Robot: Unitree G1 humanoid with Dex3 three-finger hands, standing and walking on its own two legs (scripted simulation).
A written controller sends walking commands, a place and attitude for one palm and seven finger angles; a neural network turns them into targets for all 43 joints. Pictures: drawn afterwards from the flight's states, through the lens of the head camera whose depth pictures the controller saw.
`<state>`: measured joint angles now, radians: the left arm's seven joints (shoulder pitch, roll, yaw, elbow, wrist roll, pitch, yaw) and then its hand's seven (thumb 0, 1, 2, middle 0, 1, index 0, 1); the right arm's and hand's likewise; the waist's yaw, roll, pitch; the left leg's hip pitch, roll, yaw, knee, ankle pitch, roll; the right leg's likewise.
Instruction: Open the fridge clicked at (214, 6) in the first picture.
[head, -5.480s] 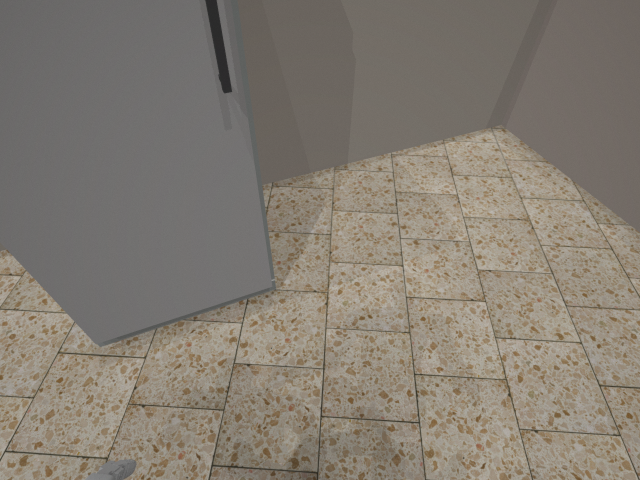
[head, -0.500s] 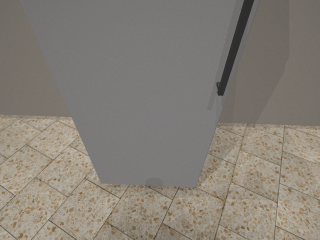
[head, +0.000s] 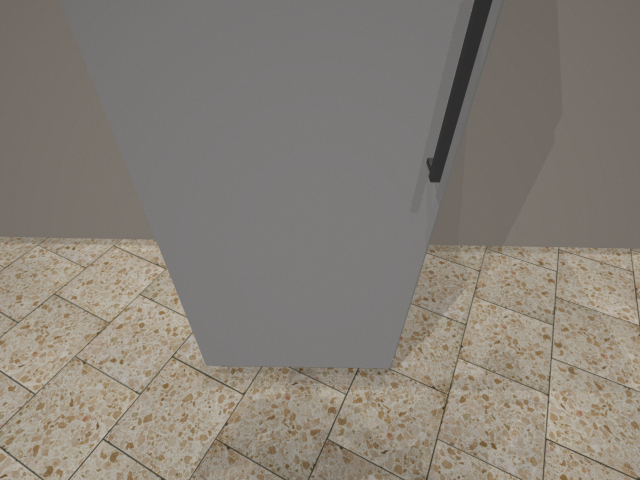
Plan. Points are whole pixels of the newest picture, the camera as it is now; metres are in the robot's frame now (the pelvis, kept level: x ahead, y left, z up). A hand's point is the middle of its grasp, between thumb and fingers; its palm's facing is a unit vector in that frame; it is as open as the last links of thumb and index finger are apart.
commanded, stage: come to a stop and stand still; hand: right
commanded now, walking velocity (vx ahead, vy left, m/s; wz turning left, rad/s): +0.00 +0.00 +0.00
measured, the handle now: (457, 75) +0.59 -0.15 +0.26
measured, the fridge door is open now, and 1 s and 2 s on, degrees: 0 0 0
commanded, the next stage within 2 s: look again from close up in 0.04 s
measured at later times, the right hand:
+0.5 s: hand out of the picture +0.05 -0.23 -0.17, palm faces -0.01 +0.97 -0.26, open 7.3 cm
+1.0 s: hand out of the picture +0.07 -0.24 -0.16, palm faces +0.00 +0.95 -0.31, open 7.3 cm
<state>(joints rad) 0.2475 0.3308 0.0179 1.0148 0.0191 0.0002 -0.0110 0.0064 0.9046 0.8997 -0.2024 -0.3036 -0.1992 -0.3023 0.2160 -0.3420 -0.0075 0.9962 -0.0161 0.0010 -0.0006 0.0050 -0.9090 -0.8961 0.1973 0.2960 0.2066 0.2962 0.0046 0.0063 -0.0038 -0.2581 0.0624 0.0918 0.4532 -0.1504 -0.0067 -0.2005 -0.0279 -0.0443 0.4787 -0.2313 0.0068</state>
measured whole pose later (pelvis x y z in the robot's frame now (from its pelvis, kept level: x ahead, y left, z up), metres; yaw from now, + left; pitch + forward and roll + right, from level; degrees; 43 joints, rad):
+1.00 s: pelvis +0.02 -0.01 +0.01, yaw +0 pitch -3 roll +0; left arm 0.16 0.30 0.00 1.10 0.01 -0.01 0.00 0.01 0.90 0.90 -0.20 -0.30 -0.20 -0.30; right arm 0.20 -0.30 0.00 1.08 -0.01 0.00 -0.01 0.00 -0.91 -0.90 0.20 0.30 0.21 0.30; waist -0.01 0.00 0.04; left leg -0.17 0.07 0.09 0.36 -0.13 -0.03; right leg -0.11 -0.01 -0.04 0.37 -0.21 0.00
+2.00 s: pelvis +0.04 +0.00 +0.01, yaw +0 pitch -2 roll +0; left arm 0.15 0.31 -0.01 1.12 0.01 -0.01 0.00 0.01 0.90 0.90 -0.20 -0.30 -0.20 -0.30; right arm 0.17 -0.31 0.01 1.10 -0.01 -0.01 -0.01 0.00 -0.91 -0.90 0.20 0.30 0.21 0.30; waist 0.00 0.01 0.04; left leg -0.14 0.05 0.09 0.32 -0.14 -0.02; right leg -0.08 -0.03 -0.05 0.33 -0.22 0.01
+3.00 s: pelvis +0.05 +0.00 +0.01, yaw +0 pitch -2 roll +0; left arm 0.14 0.33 -0.01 1.12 0.01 -0.02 0.00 0.01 0.90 0.90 -0.20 -0.30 -0.20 -0.30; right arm 0.16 -0.33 0.00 1.11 -0.01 -0.01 0.00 0.00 -0.91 -0.90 0.20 0.30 0.21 0.30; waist -0.01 0.01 0.04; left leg -0.12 0.05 0.10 0.30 -0.14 -0.02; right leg -0.05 -0.03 -0.04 0.29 -0.21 0.01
